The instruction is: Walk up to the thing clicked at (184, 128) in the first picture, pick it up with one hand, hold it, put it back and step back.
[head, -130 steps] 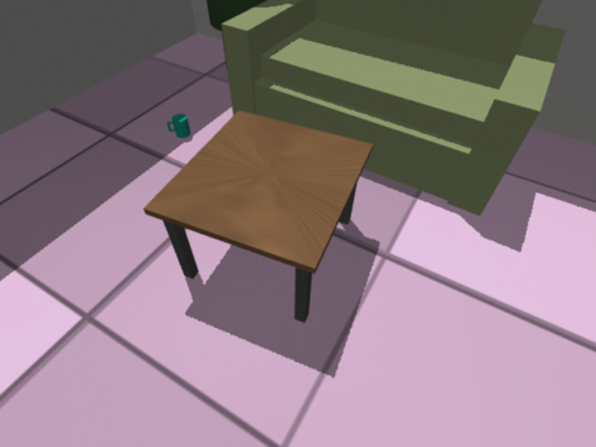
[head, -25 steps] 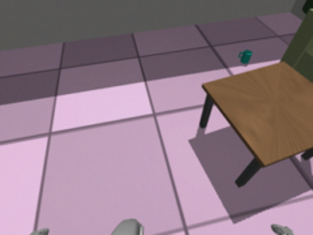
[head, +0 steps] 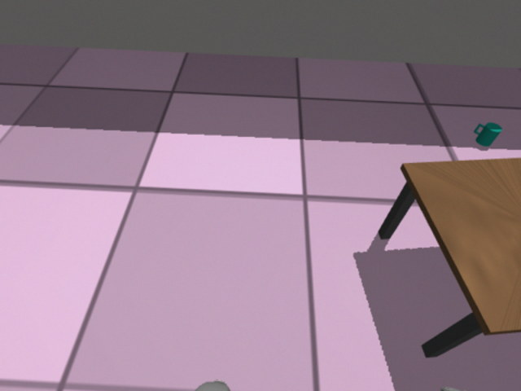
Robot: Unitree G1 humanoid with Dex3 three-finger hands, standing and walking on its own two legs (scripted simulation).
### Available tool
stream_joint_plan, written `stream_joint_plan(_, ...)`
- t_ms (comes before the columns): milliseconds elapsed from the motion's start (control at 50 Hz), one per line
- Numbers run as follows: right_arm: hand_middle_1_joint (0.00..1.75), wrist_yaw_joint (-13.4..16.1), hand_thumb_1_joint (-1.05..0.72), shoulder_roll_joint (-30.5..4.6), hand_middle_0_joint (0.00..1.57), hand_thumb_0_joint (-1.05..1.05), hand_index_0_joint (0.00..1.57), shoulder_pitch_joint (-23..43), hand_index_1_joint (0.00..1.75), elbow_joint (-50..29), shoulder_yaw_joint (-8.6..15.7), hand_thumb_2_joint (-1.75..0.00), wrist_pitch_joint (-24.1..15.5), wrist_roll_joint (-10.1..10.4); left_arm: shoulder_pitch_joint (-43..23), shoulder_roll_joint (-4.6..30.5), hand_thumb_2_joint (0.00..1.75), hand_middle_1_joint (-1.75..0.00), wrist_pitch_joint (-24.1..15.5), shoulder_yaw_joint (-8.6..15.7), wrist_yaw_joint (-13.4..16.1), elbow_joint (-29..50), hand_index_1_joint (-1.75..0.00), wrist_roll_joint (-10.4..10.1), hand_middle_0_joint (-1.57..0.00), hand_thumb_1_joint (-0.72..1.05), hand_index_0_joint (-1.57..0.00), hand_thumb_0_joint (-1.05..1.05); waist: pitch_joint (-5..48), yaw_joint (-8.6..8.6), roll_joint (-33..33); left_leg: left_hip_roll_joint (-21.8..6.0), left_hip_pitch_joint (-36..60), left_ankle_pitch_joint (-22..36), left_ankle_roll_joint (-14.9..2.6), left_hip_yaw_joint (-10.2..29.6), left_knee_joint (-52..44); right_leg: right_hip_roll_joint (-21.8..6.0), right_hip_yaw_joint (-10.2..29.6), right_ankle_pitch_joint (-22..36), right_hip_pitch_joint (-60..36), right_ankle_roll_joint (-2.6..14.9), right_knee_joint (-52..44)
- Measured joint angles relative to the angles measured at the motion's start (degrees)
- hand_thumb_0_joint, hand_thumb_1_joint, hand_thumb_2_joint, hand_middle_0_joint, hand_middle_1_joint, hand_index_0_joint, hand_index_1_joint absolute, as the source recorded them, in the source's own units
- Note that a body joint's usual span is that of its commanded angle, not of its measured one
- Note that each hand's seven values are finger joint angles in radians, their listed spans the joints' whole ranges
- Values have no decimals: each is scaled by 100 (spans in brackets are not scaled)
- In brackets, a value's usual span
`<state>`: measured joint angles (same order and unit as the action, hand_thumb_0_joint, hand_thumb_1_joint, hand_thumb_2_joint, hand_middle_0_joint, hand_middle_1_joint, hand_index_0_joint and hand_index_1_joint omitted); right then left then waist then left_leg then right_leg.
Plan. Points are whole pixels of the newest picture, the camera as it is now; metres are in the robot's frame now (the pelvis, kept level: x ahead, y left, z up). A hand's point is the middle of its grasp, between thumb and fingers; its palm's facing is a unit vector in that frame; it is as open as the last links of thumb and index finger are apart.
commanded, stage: walk up
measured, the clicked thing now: (485, 133) +1.54 -1.28 -0.69
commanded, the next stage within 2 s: stand in 0.88 s
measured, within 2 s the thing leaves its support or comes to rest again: neither
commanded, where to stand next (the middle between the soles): +0.09 -0.02 m, yaw +5 degrees
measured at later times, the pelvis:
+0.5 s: pelvis +0.01 +0.00 +0.01, yaw +6 degrees
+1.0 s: pelvis +0.02 -0.01 +0.04, yaw +7 degrees
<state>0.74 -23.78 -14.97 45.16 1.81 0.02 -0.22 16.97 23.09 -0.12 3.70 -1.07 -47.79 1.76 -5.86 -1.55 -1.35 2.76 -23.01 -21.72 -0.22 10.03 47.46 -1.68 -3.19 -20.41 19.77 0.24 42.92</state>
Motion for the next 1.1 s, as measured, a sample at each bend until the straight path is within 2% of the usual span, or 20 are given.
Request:
stream_joint_plan(40,30,39,-90,47,20,0,21,81,30,118,11,-89,52,8,-41,-45,90,-30,-32,-53,-27,-8,-30,26,-20,90,-20,1,-9,-65,45,117,-156,-657,-54,-189,593,-120,-23,-63,-15,7,63)
stream_joint_plan(60,30,33,-90,39,20,0,21,101,30,159,16,-89,49,14,-79,-87,90,-30,-41,-72,-31,-23,-30,18,-20,90,-20,1,-28,-80,50,135,-210,-775,-63,-318,857,-192,-49,-58,-75,13,14)
stream_joint_plan(100,30,-5,-90,-1,20,0,21,127,30,229,43,-89,16,16,-126,-161,90,-30,-81,-114,-29,-34,-30,36,-20,90,-21,1,-39,-101,33,66,-221,-793,-90,-583,955,-312,-105,2,-176,-16,-137)
stream_joint_plan(140,30,-61,-90,-22,20,0,21,145,30,279,71,-89,-29,4,-139,-163,90,-30,-116,-140,-47,-26,-30,61,-21,90,-21,1,-27,-119,56,-42,-104,-759,-97,-802,611,-414,-137,45,-207,-52,-231)
stream_joint_plan(200,30,-124,-90,-31,20,0,21,141,30,354,103,-89,-112,-7,-145,-70,90,-30,-79,-150,-74,-13,-30,42,-21,90,-21,1,10,-117,128,-111,346,-283,-103,-974,-480,-544,-170,-25,-145,-100,-130)
stream_joint_plan(220,30,-118,-90,-20,20,0,21,137,30,390,117,-89,-157,-24,-156,-25,90,-30,-48,-147,-71,-24,-30,17,-21,90,-21,1,16,-98,182,-66,480,152,-101,-991,-821,-614,-164,-106,-87,-115,13)
stream_joint_plan(240,30,-94,-90,28,20,0,21,159,30,444,125,-89,-191,-56,-191,19,90,-30,-5,-132,-52,-64,-30,-16,-21,90,-21,1,-24,-107,305,29,529,336,-101,-1053,-868,-710,-76,-186,-38,-73,183)
stream_joint_plan(300,29,-76,-90,113,20,0,21,144,30,542,49,-89,-235,-82,-283,38,90,-30,136,-122,10,-263,-30,-97,-20,90,-20,1,52,-16,313,30,480,249,-146,-974,-739,-434,265,-932,69,41,537)
stream_joint_plan(340,30,-54,-90,185,20,0,21,161,30,613,-26,-89,-255,-64,-348,77,90,-30,141,-115,34,-351,-30,-143,-20,90,-20,1,68,25,331,0,503,258,-127,-908,-776,-308,347,-979,78,85,596)
stream_joint_plan(380,30,-47,-90,222,20,0,21,213,30,685,-84,-89,-258,-31,-399,86,90,-30,78,-111,47,-427,-30,-168,-20,90,-20,1,73,36,307,-59,503,253,-84,-855,-765,-247,301,-672,-66,124,166)
stream_joint_plan(400,30,-51,-90,229,20,0,21,254,30,724,-105,-89,-242,-15,-423,81,90,-30,35,-109,49,-469,-30,-164,-20,90,-20,1,70,29,281,-96,493,229,-55,-835,-722,-213,279,-230,-187,88,-178)
stream_joint_plan(420,30,-50,-90,227,20,0,21,312,30,771,-117,-89,-215,10,-463,52,90,-30,-3,-113,55,-524,-30,-146,-20,90,-20,1,46,30,214,-156,497,204,-21,-789,-675,-160,235,111,-266,-27,-336)
stream_joint_plan(440,30,-49,-90,233,20,0,21,372,30,822,-122,-89,-181,33,-494,22,90,-30,-27,-136,56,-573,-30,-128,-20,90,-20,1,35,43,153,-202,515,205,7,-739,-677,-118,186,179,-323,-110,-409)
stream_joint_plan(500,30,-62,-90,284,20,0,21,502,30,976,-130,-89,-146,38,-569,-26,90,-30,-27,-240,8,-705,-30,-120,-20,90,-20,1,87,68,178,-161,647,341,38,-719,-948,-168,164,175,-399,-178,-520)
stream_joint_plan(620,30,-129,-90,284,20,0,21,689,30,1337,-190,-89,-149,29,-791,-188,90,-30,-50,-352,-35,-982,-30,-131,-20,90,-20,1,197,68,114,-193,873,588,62,-656,-1452,-139,89,405,-653,-168,-1042)
stream_joint_plan(860,29,-109,-90,307,20,0,21,907,30,1845,-222,-89,-157,21,-1217,-233,90,-30,-56,-319,-21,-1451,-30,-172,-20,90,-20,1,263,88,176,-223,1290,957,107,-558,-2224,-113,-27,751,-1111,-154,-1828)
stream_joint_plan(1100,29,-124,-90,378,20,0,20,1124,30,2041,-190,-89,-84,16,-1258,-214,90,-30,-59,-348,18,-1829,-30,-142,-20,90,-20,1,240,95,162,-308,1555,1209,157,-662,-2734,-35,71,1019,-1298,-126,-2279)
